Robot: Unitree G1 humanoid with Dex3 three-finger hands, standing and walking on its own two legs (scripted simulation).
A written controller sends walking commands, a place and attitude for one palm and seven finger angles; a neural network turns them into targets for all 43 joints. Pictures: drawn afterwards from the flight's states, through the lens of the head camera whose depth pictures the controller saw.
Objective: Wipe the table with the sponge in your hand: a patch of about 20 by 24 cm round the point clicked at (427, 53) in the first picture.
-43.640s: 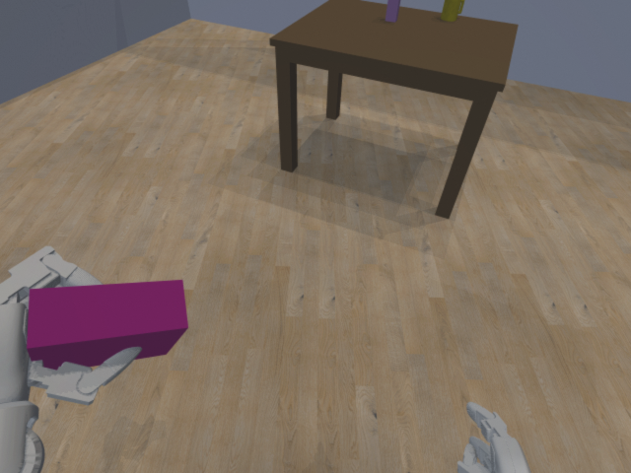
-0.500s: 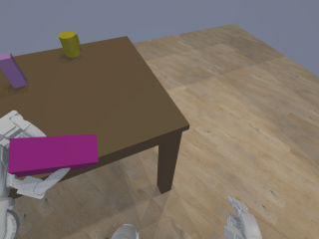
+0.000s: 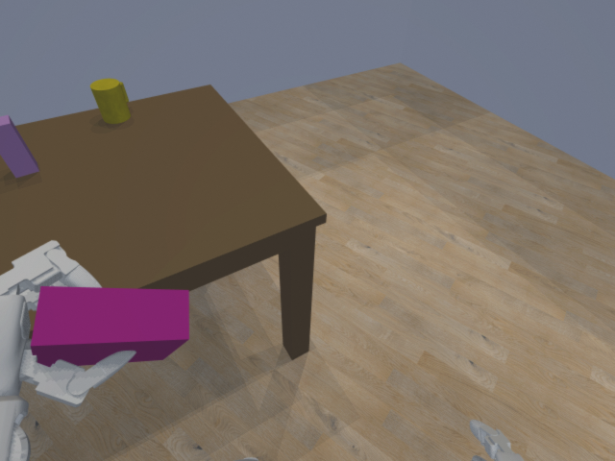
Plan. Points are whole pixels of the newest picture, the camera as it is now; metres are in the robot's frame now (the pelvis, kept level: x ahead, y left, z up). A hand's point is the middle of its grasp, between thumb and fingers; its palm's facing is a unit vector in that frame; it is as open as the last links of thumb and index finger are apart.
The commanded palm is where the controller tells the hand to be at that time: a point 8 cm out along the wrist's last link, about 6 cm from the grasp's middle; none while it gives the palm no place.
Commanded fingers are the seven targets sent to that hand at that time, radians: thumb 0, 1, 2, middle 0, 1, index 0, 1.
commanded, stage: stop stepping back and stand still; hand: left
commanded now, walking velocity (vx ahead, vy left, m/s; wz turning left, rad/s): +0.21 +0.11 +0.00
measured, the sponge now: (134, 328) +0.22 +0.19 +0.14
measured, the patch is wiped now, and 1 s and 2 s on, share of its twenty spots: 1.00 1.00 1.00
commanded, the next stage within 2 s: stand and wait in 0.58 s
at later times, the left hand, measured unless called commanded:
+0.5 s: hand (35, 401) +0.14 +0.23 +0.16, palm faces +0.43 -0.85 -0.31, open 9.2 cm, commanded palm +0.10 +0.27 +0.19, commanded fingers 0.00 0.10 1.30 -1.20 -1.60 -1.20 -1.60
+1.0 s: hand (29, 357) +0.18 +0.26 +0.16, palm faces +0.39 -0.84 -0.38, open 9.2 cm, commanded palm +0.12 +0.30 +0.19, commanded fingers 0.00 0.10 1.30 -1.20 -1.60 -1.20 -1.60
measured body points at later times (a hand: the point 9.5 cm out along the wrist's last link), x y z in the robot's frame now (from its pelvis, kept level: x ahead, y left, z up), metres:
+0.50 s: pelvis -0.05 -0.01 +0.01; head -0.08 -0.01 +0.46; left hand +0.11 +0.28 +0.18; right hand +0.10 -0.24 -0.08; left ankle -0.05 +0.11 -0.69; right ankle -0.01 -0.08 -0.73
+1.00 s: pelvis -0.03 +0.02 +0.01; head -0.02 +0.02 +0.46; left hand +0.15 +0.30 +0.18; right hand +0.15 -0.21 -0.07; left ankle -0.04 +0.13 -0.73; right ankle -0.02 -0.08 -0.73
